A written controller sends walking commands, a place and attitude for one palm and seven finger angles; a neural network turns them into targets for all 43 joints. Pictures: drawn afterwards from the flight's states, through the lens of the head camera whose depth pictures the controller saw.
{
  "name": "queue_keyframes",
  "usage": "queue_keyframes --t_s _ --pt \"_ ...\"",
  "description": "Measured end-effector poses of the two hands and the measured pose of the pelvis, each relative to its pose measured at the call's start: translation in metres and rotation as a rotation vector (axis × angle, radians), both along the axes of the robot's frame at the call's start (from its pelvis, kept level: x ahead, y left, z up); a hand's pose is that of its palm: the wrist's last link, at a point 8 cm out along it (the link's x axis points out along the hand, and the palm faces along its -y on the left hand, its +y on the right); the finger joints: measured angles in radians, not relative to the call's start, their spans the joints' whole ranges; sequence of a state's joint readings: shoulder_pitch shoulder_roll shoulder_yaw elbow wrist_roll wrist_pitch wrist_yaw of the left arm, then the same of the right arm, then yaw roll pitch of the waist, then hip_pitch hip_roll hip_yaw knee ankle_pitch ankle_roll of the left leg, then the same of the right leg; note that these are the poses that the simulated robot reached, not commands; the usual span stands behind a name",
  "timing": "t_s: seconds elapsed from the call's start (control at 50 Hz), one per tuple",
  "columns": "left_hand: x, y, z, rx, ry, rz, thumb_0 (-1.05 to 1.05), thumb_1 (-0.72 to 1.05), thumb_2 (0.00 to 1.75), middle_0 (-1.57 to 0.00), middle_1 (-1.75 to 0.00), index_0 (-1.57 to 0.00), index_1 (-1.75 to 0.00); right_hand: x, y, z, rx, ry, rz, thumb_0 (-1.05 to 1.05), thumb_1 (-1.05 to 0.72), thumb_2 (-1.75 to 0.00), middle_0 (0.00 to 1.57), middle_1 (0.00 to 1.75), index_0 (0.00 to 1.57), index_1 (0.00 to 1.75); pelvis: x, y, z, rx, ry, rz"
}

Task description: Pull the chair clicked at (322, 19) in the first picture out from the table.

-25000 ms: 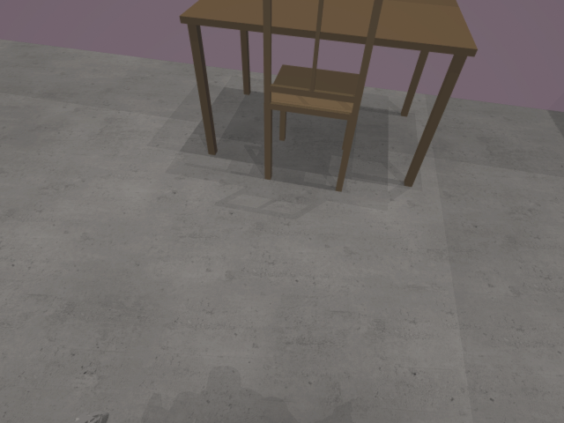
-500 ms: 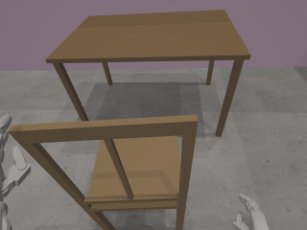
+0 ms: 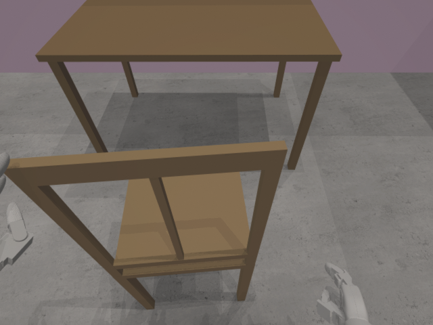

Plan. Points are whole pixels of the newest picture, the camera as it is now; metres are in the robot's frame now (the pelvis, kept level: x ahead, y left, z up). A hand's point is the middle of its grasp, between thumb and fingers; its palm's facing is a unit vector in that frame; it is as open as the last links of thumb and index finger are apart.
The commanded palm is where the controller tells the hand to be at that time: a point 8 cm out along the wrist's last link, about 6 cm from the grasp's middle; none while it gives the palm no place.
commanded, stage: step back with the hand held close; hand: left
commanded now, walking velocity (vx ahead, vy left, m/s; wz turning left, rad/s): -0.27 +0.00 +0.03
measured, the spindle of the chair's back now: (170, 225) +0.32 +0.13 -0.05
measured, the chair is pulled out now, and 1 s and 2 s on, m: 0.61 0.61 0.61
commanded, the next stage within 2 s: stop stepping back and stand still in 1.76 s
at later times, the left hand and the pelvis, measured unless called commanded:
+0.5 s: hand (5, 266) +0.16 +0.27 +0.16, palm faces +0.46 -0.74 -0.48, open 7.4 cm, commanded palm +0.10 +0.30 +0.18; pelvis -0.04 +0.00 -0.01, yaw +0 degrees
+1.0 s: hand out of the picture +0.14 +0.27 +0.17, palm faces +0.49 -0.71 -0.50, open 7.4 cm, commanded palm +0.08 +0.30 +0.18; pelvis -0.05 -0.01 -0.02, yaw +2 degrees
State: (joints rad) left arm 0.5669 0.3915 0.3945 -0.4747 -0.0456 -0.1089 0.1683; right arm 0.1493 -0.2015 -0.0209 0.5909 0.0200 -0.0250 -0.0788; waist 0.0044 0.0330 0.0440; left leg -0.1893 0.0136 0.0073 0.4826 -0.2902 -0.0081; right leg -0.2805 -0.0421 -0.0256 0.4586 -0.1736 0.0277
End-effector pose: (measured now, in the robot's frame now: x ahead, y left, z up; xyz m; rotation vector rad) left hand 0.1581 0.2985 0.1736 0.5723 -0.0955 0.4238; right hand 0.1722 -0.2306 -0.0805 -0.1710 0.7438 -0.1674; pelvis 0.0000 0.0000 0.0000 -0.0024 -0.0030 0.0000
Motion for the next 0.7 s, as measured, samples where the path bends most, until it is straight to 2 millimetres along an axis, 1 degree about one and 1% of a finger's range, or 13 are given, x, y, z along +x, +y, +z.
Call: queue_keyframes --t_s 0.06,0.14,0.26,0.36,0.46,0.56,0.7 --pt "-0.007 -0.001 -0.001 -0.007 -0.015 -0.007 0.01 0.89 0.90 -0.19 -0.29 -0.22 -0.30 -0.009 0.003 0.001 -0.009 0.003 0.006 0.01 -0.90 -0.90 0.20 0.30 0.20 0.30 -0.007 -0.001 -0.001 -0.001 0.000 0.002" --pt "-0.018 -0.002 0.004 -0.001 -0.061 -0.010 0.01 0.89 0.90 -0.20 -0.30 -0.22 -0.30 -0.019 0.004 0.001 -0.017 -0.003 0.017 0.01 -0.90 -0.90 0.20 0.30 0.20 0.30 -0.016 -0.003 -0.003 -0.005 0.001 0.005" --pt "-0.033 -0.002 0.008 0.006 -0.101 0.006 0.01 0.89 0.90 -0.21 -0.30 -0.21 -0.30 -0.034 0.000 0.001 -0.024 -0.010 0.019 0.01 -0.90 -0.90 0.20 0.30 0.20 0.30 -0.028 -0.005 -0.005 -0.011 0.006 0.002" --pt "-0.040 0.001 0.002 -0.002 -0.089 0.017 0.01 0.89 0.90 -0.21 -0.30 -0.21 -0.30 -0.048 -0.006 0.000 -0.043 0.003 0.011 0.01 -0.90 -0.90 0.20 0.30 0.20 0.30 -0.036 -0.003 -0.005 -0.014 0.015 0.001" --pt "-0.042 0.004 0.000 0.008 -0.078 0.010 0.01 0.89 0.90 -0.21 -0.30 -0.21 -0.30 -0.060 -0.009 -0.001 -0.061 0.021 0.001 0.01 -0.90 -0.90 0.20 0.30 0.20 0.30 -0.041 -0.001 -0.006 -0.014 0.022 0.003" --pt "-0.042 0.003 0.005 0.046 -0.102 -0.005 0.01 0.89 0.90 -0.21 -0.30 -0.21 -0.30 -0.064 -0.010 -0.005 -0.061 0.029 -0.001 0.01 -0.90 -0.90 0.20 0.30 0.20 0.30 -0.044 -0.002 -0.009 -0.010 0.025 0.009" --pt "-0.045 -0.004 0.010 0.063 -0.137 -0.025 0.01 0.89 0.90 -0.21 -0.30 -0.21 -0.30 -0.060 -0.008 -0.010 -0.048 0.024 0.011 0.01 -0.90 -0.90 0.20 0.30 0.20 0.30 -0.047 -0.005 -0.011 -0.013 0.033 0.013"
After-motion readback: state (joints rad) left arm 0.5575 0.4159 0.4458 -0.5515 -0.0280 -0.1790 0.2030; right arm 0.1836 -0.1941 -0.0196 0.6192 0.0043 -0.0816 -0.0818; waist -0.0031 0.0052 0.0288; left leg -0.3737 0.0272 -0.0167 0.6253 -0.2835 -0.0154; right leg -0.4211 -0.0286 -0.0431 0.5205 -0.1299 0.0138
